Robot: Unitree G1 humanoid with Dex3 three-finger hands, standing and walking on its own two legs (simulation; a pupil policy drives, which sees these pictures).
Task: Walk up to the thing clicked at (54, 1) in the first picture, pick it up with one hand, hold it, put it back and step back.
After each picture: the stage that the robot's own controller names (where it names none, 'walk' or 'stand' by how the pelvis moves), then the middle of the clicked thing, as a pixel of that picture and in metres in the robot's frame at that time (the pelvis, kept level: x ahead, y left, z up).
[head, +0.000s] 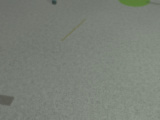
stand; out of the picture +2.36 +0.51 -0.65
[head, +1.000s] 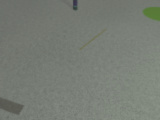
walk; (75, 1) +2.24 +0.24 -0.63
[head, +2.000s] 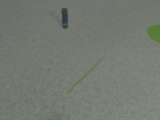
walk; (64, 18) +1.62 +0.25 -0.64
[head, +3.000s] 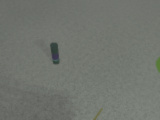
walk; (55, 54) +1.07 +0.28 -0.65
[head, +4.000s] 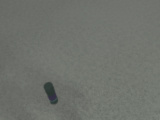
walk; (51, 94) +0.66 +0.29 -0.64
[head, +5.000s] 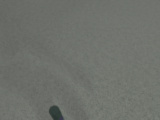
stand; (57, 116) +0.43 +0.27 -0.64
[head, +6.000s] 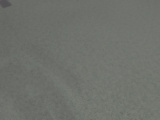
stand; out of the picture +0.39 +0.22 -0.65
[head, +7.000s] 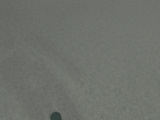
stand; out of the picture +0.40 +0.21 -0.65
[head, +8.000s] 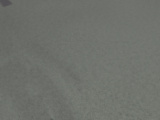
stand; out of the picture +0.39 +0.24 -0.66
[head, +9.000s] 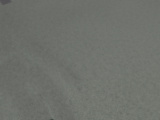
stand; out of the picture +0.38 +0.23 -0.66
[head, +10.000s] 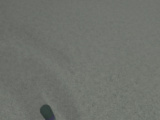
go down; (48, 115) +0.39 +0.25 -0.63
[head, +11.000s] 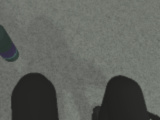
go down; (4, 46) +0.43 +0.32 -0.23
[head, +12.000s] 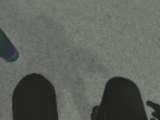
close in; (3, 47) +0.42 +0.33 -0.25
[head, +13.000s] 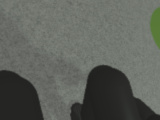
close in; out of the picture +0.38 +0.37 -0.15
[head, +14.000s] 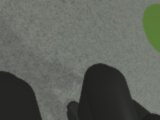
close; out of the picture +0.37 +0.35 -0.15
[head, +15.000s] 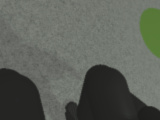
lift; out of the picture +0.35 +0.36 -0.15
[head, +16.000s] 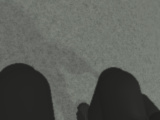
lift; out of the picture +0.25 +0.41 -0.15
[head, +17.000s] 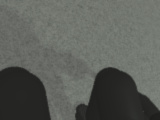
lift; out of the picture +0.29 +0.40 -0.14
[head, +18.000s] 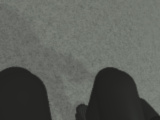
lift; out of the picture +0.29 +0.40 -0.14
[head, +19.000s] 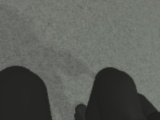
lift; out of the picture +0.29 +0.39 -0.15
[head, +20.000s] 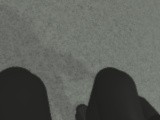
lift; out of the picture +0.29 +0.40 -0.15
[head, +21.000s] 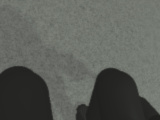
lift; out of the picture +0.28 +0.40 -0.15
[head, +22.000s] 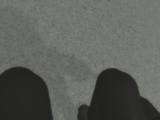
lift; out of the picture +0.29 +0.41 -0.14
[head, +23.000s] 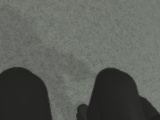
lift; out of the picture +0.29 +0.41 -0.14
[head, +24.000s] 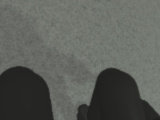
lift; out of the picture +0.29 +0.41 -0.15
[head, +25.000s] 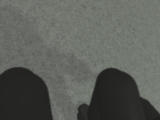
lift; out of the picture +0.30 +0.41 -0.14
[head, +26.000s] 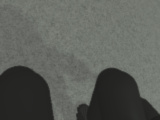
lift; out of the picture +0.29 +0.40 -0.15
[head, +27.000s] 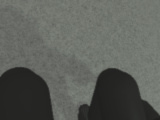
lift; out of the picture +0.30 +0.40 -0.14
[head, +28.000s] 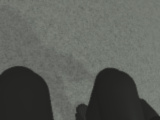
lift; out of the picture +0.30 +0.40 -0.15
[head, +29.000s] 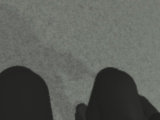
lift; out of the picture +0.30 +0.41 -0.15
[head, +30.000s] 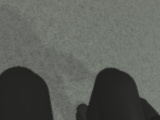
lift; out of the picture +0.30 +0.40 -0.15
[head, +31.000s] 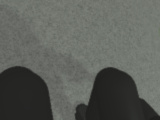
lift; out of the picture +0.30 +0.41 -0.15
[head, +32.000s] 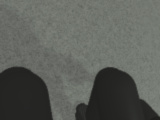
lift; out of the picture +0.30 +0.40 -0.15
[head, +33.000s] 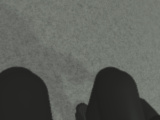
lift; out of the picture +0.30 +0.41 -0.15
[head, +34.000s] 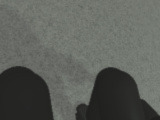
lift; out of the picture +0.30 +0.41 -0.15
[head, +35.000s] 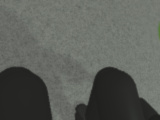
lift; out of the picture +0.30 +0.41 -0.15
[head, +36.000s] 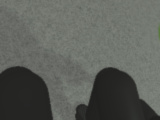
lift; out of the picture +0.30 +0.41 -0.15
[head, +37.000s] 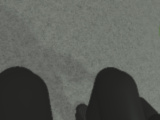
lift; out of the picture +0.30 +0.41 -0.15
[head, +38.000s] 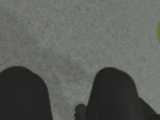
lift; out of the picture +0.30 +0.41 -0.15
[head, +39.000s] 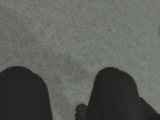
lift; out of the picture +0.30 +0.41 -0.15
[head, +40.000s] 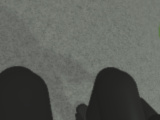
lift; out of the picture +0.30 +0.41 -0.15
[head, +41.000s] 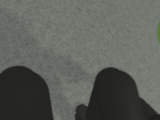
lift; out of the picture +0.30 +0.41 -0.15
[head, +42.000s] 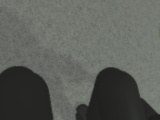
lift; out of the picture +0.29 +0.41 -0.15
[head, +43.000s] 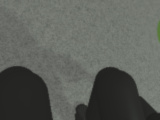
lift; out of the picture +0.29 +0.42 -0.15
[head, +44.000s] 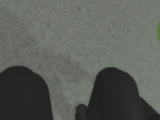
lift; out of the picture +0.29 +0.41 -0.15
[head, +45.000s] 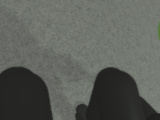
lift; out of the picture +0.30 +0.42 -0.15
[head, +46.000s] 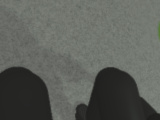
lift; out of the picture +0.30 +0.42 -0.15
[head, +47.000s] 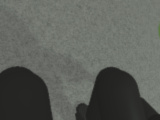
lift; out of the picture +0.30 +0.42 -0.15
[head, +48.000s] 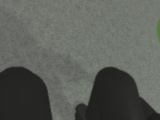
lift; out of the picture +0.30 +0.42 -0.15
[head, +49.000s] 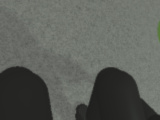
lift; out of the picture +0.30 +0.42 -0.15
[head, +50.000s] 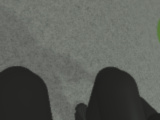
lift; out of the picture +0.30 +0.42 -0.15
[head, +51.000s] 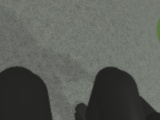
lift; out of the picture +0.30 +0.42 -0.15
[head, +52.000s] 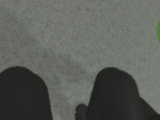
lift; out of the picture +0.30 +0.42 -0.15
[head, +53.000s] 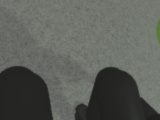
lift; out of the picture +0.30 +0.42 -0.14
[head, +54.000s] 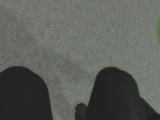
lift; out of the picture +0.30 +0.42 -0.15
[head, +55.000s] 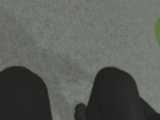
lift; out of the picture +0.30 +0.42 -0.14
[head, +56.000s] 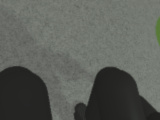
lift; out of the picture +0.30 +0.43 -0.15
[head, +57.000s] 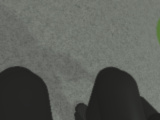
lift; out of the picture +0.30 +0.43 -0.15
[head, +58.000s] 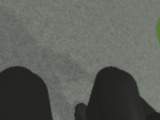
lift; out of the picture +0.30 +0.42 -0.15
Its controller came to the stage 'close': yes
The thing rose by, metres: 0.03
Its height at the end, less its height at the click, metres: +0.00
